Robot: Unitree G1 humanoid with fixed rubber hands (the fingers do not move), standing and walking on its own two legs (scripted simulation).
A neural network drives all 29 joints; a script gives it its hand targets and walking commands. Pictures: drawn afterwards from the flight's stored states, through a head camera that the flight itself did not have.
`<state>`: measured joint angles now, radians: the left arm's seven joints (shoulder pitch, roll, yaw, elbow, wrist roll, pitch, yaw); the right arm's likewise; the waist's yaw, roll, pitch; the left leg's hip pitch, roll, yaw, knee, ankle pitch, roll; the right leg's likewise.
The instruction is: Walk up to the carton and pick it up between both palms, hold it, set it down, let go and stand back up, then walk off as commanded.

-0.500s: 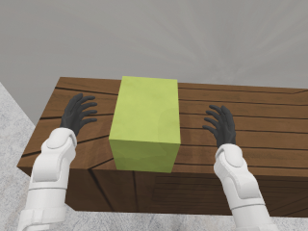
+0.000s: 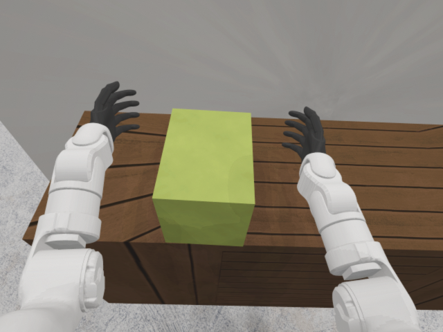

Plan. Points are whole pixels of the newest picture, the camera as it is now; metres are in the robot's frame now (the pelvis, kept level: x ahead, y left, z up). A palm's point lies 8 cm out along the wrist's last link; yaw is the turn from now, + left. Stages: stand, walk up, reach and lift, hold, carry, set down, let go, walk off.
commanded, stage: reach and lift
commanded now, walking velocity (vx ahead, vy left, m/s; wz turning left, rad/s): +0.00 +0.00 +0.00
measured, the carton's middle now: (208, 177) +0.43 +0.04 -0.02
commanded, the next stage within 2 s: none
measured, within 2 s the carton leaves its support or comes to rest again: neither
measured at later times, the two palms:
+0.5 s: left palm (129, 165) +0.40 +0.20 +0.05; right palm (297, 176) +0.38 -0.13 +0.05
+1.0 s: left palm (140, 170) +0.41 +0.18 +0.03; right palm (292, 182) +0.39 -0.13 +0.03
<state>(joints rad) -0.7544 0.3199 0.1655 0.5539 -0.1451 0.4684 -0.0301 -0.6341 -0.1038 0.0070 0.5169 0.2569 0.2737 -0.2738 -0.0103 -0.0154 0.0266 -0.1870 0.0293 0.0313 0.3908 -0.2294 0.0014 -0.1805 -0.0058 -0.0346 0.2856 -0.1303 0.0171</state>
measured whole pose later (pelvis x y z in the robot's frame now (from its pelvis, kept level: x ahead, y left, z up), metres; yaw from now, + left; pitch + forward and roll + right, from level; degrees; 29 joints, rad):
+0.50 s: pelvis -0.01 +0.00 -0.01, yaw +1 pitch +7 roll -2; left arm -0.78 0.22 0.16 1.08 -0.06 -0.01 -0.01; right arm -0.69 0.00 -0.11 0.97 0.12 -0.06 -0.25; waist -0.03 -0.02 -0.07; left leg -0.37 0.04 0.00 0.51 -0.26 0.00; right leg -0.35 0.00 -0.06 0.39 -0.16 0.01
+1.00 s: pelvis -0.03 +0.00 -0.03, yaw +0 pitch +17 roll -2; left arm -0.96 0.20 0.12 1.42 -0.08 -0.29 0.03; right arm -0.86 0.00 -0.22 1.24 0.05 -0.25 -0.19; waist -0.04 -0.03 -0.19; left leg -0.67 0.03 0.01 0.65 -0.27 0.01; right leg -0.66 -0.02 -0.05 0.54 -0.18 0.02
